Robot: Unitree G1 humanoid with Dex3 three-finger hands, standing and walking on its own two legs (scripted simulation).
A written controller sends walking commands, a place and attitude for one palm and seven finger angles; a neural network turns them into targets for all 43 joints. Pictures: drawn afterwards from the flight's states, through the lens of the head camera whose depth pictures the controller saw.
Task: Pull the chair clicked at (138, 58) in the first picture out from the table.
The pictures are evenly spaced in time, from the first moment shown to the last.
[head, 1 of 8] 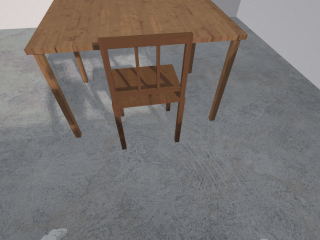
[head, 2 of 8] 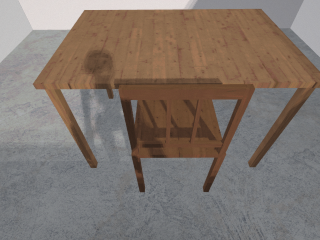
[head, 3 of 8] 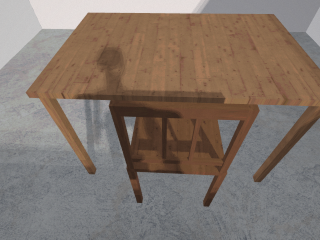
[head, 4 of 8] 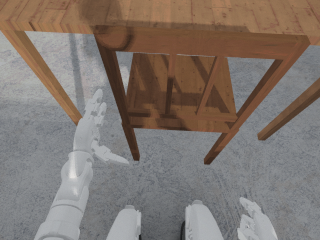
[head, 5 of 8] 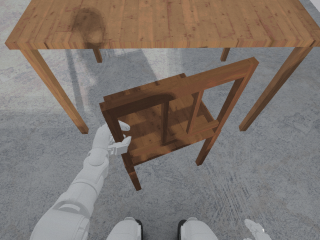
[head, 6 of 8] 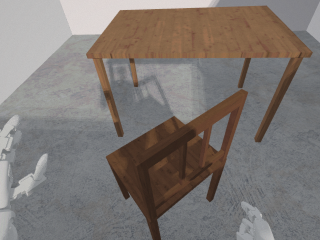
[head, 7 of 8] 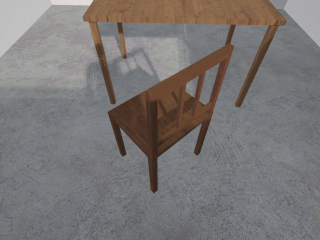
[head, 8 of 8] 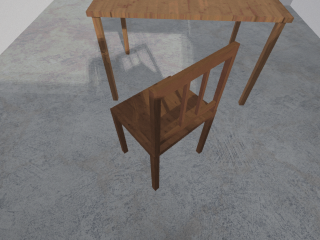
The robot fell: no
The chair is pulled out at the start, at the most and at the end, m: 0.00 0.51 0.51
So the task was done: yes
